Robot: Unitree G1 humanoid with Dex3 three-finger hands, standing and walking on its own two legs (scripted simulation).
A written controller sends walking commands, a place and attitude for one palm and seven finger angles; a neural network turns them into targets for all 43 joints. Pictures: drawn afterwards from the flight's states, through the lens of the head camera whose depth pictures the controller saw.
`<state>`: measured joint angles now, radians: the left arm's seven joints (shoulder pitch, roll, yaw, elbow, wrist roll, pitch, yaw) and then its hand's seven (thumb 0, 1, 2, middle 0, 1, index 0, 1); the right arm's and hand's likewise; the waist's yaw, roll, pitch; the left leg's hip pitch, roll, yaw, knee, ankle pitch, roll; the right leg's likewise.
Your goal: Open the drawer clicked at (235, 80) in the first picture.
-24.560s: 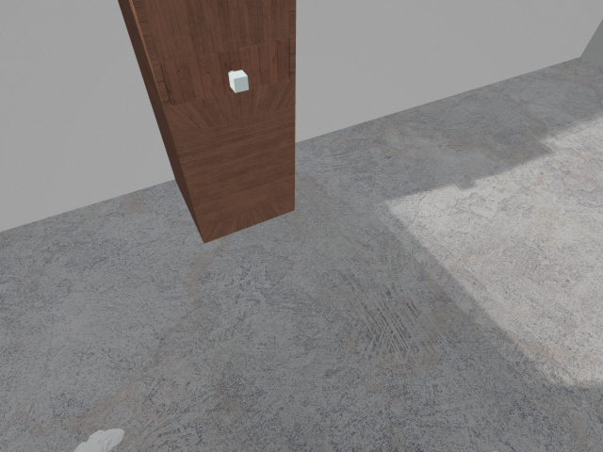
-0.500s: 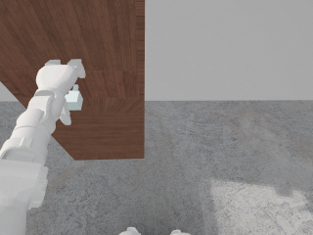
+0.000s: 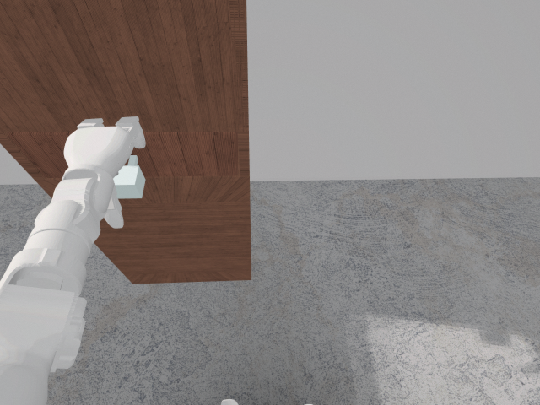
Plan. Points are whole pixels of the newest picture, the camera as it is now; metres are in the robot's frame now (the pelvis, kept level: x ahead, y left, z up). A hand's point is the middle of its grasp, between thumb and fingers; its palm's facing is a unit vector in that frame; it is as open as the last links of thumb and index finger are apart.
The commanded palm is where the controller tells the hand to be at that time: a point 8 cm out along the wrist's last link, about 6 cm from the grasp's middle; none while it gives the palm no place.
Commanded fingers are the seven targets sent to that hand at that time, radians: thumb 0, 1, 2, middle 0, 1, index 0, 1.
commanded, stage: re-aim the fingers above the handle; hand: left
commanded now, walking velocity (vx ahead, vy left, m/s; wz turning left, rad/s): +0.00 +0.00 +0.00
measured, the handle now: (130, 173) +0.52 +0.25 -0.03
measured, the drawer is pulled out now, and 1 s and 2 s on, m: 0.00 0.00 0.00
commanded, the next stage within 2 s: lower the fingers behind the handle in 0.60 s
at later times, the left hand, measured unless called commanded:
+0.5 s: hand (116, 174) +0.46 +0.24 +0.04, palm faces -0.09 -0.04 -1.00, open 13.8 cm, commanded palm +0.46 +0.23 +0.10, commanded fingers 0.00 -0.50 0.30 -0.30 -1.20 -0.30 -1.20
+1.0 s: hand (128, 180) +0.47 +0.23 +0.01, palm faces -0.13 -0.05 -0.99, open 13.7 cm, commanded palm +0.47 +0.23 +0.08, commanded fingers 0.00 -0.50 0.30 -0.30 -1.20 -0.30 -1.20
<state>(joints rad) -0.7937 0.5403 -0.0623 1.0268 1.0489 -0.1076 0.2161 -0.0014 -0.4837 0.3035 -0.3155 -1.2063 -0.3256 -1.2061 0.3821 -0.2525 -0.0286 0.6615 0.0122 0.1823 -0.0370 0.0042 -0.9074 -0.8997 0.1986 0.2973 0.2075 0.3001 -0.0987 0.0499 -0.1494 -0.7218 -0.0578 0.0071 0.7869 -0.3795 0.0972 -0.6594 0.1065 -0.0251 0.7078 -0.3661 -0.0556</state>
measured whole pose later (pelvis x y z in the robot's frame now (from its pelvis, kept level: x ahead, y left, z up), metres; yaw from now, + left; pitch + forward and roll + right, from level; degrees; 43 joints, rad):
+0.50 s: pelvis +0.00 +0.00 +0.00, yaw +0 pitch +17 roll -3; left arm -0.77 0.50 -0.07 1.01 1.05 -0.07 0.23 0.00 -0.48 0.30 -0.31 -1.21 -0.33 -1.21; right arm 0.36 -0.24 -0.03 0.66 0.01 0.19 -0.03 0.00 -0.91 -0.90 0.20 0.30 0.21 0.30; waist -0.09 0.05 -0.15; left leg -0.70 -0.06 0.01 0.77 -0.38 0.10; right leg -0.64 0.10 -0.02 0.70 -0.37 -0.05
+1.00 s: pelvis +0.00 +0.00 +0.00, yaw +0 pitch +20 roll -3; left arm -0.81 0.51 -0.06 1.09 1.07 -0.08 0.25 0.00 -0.48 0.30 -0.31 -1.20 -0.33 -1.21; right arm 0.38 -0.25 -0.03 0.67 0.01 0.18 -0.03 0.00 -0.91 -0.90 0.20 0.30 0.21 0.30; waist -0.11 0.05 -0.16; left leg -0.77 -0.05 0.01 0.81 -0.39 0.10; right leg -0.71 0.11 -0.02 0.74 -0.38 -0.06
